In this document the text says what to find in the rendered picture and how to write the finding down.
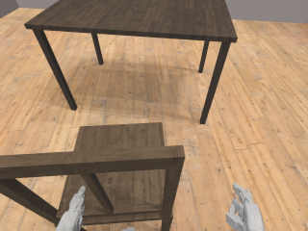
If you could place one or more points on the left robot hand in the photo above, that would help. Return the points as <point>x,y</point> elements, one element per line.
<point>72,220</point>

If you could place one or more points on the right robot hand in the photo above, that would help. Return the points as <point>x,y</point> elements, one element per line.
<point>249,217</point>

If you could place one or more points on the table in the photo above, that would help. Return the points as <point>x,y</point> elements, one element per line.
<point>206,20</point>

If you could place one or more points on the chair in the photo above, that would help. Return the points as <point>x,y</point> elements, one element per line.
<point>128,172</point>

